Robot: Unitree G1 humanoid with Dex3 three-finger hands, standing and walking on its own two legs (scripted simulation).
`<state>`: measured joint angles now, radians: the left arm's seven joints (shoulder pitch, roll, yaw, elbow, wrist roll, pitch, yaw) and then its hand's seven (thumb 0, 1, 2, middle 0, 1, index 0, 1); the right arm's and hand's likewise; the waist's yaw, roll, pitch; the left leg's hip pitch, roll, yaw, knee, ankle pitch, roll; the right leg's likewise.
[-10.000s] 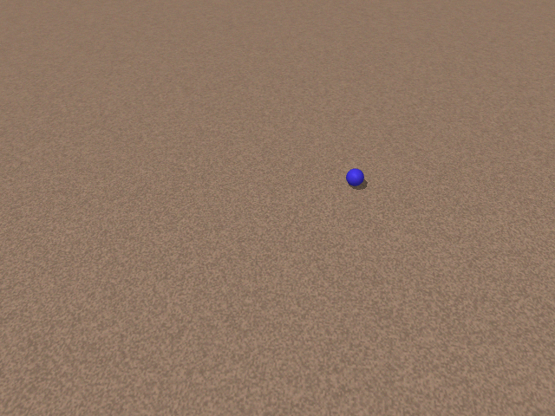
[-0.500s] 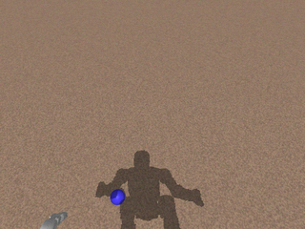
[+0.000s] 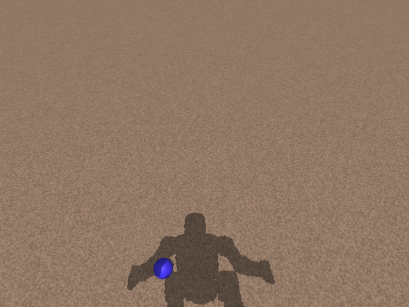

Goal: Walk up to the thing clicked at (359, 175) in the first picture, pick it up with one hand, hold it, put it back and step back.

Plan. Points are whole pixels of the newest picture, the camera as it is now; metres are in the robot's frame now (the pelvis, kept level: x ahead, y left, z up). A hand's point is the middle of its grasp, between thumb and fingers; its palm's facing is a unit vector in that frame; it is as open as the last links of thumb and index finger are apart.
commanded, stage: walk up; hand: left
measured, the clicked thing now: (163, 268) +0.40 +0.21 -0.74
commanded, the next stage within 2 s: none
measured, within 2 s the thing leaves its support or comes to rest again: neither
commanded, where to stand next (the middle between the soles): +0.01 -0.02 m, yaw -1 degrees
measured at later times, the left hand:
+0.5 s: hand out of the picture +0.06 +0.25 -0.16, palm faces +0.01 -0.94 -0.34, open 7.4 cm
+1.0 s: hand out of the picture +0.03 +0.27 -0.18, palm faces -0.10 -0.94 -0.31, open 7.4 cm
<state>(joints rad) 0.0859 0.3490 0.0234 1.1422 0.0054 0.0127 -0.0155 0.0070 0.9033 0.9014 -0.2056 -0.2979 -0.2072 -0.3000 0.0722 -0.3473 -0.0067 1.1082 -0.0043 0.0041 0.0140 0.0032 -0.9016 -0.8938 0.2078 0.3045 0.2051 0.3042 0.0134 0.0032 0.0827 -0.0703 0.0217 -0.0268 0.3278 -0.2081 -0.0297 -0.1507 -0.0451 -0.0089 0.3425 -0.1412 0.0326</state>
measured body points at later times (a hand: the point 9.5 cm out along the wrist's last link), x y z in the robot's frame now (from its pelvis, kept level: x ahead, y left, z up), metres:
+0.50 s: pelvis -0.02 -0.01 +0.00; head +0.01 -0.01 +0.44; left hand +0.06 +0.30 -0.14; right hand +0.06 -0.31 -0.14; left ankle -0.02 +0.14 -0.75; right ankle +0.03 -0.14 -0.75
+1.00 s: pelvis -0.07 +0.00 -0.02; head -0.04 +0.04 +0.43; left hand +0.03 +0.32 -0.16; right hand -0.06 -0.33 -0.11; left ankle -0.09 +0.14 -0.75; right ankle -0.10 -0.15 -0.69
